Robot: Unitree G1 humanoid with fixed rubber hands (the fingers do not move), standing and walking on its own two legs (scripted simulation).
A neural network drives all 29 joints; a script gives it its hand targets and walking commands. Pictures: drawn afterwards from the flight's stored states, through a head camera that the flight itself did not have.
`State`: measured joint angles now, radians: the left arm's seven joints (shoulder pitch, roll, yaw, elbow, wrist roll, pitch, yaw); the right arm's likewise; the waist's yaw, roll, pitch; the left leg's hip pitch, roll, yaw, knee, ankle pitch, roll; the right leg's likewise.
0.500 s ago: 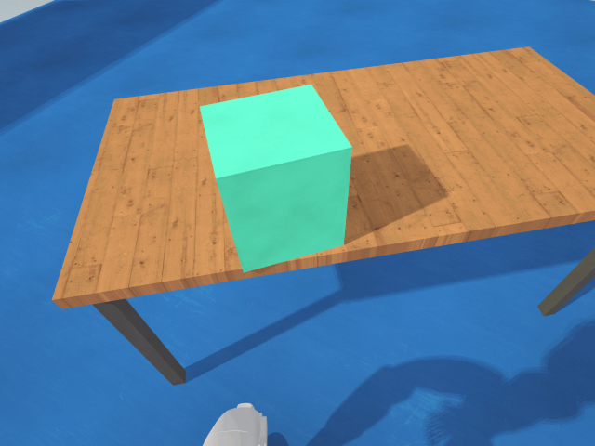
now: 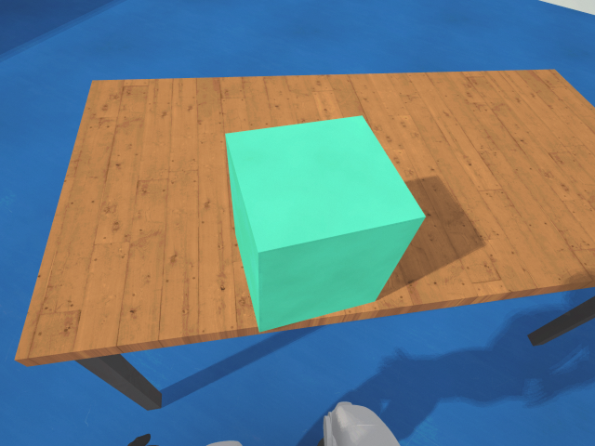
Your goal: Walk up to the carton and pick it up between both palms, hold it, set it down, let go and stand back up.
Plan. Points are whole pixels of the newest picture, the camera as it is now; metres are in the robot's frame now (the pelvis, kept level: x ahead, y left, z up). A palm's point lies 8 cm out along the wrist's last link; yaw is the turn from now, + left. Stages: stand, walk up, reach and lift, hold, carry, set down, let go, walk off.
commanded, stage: walk up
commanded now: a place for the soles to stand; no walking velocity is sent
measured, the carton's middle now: (309, 227) +0.41 -0.02 +0.00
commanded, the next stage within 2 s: none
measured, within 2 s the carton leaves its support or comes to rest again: neither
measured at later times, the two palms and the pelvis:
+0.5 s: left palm out of the picture +0.04 +0.24 -0.13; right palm out of the picture -0.03 -0.27 -0.13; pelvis -0.04 -0.01 -0.01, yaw -1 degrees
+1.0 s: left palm out of the picture -0.02 +0.23 -0.13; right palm out of the picture -0.05 -0.28 -0.14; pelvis -0.04 -0.03 +0.00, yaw -2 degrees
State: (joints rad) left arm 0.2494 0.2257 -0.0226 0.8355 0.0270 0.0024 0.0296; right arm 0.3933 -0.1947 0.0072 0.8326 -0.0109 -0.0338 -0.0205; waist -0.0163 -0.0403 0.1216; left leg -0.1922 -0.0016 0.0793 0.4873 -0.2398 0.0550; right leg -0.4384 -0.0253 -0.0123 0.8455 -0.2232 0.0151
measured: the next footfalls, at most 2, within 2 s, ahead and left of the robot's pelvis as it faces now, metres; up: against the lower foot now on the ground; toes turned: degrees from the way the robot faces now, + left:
right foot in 0.08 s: +0.08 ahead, -0.12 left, +0.00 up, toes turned -1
left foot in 0.40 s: -0.02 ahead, +0.11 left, +0.00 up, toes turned +0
